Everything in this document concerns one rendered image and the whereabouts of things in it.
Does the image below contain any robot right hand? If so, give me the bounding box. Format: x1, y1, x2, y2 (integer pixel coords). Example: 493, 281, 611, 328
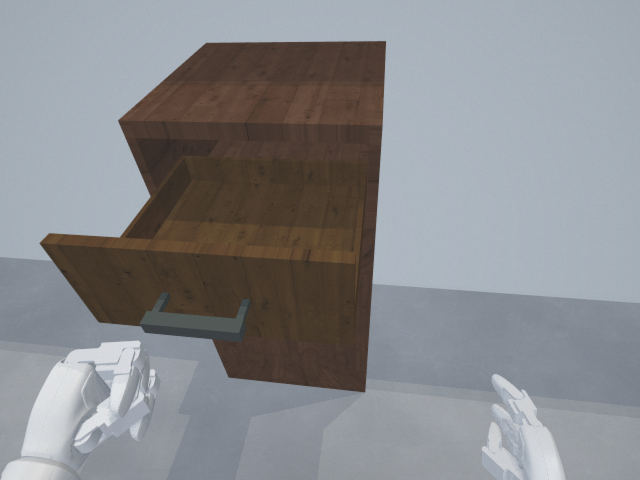
482, 374, 566, 480

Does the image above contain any left robot forearm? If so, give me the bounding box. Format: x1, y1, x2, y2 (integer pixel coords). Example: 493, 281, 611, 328
1, 457, 81, 480

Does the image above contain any cabinet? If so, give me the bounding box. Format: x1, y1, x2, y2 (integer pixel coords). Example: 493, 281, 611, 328
118, 41, 386, 392

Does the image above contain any drawer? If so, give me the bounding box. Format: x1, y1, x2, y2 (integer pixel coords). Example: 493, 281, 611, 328
40, 156, 368, 346

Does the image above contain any robot left hand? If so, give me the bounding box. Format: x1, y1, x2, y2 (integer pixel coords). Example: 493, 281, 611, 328
21, 341, 161, 471

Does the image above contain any handle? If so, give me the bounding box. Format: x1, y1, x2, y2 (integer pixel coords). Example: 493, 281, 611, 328
139, 292, 251, 342

